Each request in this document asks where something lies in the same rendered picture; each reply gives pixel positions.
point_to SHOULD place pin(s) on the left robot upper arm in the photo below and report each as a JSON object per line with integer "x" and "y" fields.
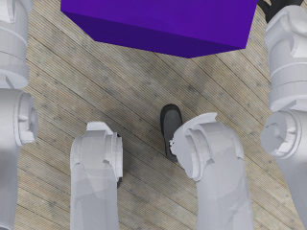
{"x": 18, "y": 126}

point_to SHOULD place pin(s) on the robot right hand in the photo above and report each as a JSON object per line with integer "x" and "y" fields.
{"x": 271, "y": 10}

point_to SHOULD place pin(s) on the robot left shin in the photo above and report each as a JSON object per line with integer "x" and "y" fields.
{"x": 76, "y": 148}

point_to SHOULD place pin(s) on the carton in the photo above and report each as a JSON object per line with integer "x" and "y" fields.
{"x": 180, "y": 28}

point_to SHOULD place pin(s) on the right robot upper arm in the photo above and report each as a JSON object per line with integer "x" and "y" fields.
{"x": 284, "y": 136}

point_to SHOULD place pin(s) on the left robot forearm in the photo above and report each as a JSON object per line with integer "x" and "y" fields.
{"x": 14, "y": 34}

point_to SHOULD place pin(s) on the right robot thigh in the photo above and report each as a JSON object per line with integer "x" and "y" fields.
{"x": 209, "y": 157}

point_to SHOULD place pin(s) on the right robot forearm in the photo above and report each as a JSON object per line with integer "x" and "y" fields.
{"x": 286, "y": 40}

